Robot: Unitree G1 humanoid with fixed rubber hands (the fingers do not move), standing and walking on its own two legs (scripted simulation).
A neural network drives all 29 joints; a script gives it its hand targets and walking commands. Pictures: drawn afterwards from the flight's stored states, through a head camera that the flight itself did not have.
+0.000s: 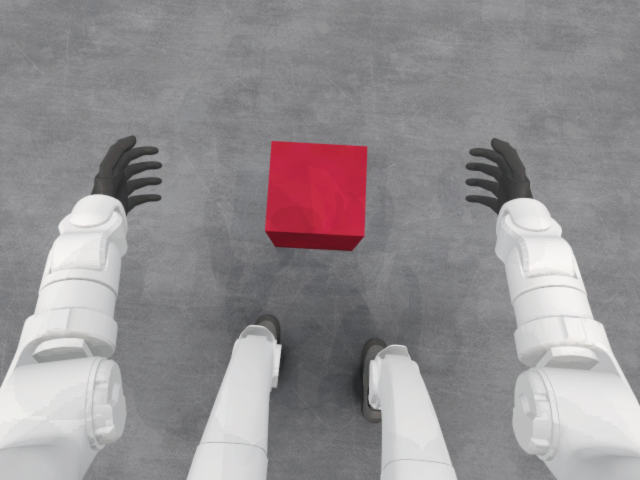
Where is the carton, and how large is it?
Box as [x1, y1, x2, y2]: [265, 141, 366, 250]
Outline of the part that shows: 272,141 265,231 274,245 285,247 351,250 364,235 366,146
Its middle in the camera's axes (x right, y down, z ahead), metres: -0.01 -0.09 +0.96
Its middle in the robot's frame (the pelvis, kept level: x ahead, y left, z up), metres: +0.53 +0.05 -0.56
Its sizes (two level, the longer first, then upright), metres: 0.210 0.200 0.250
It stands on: the floor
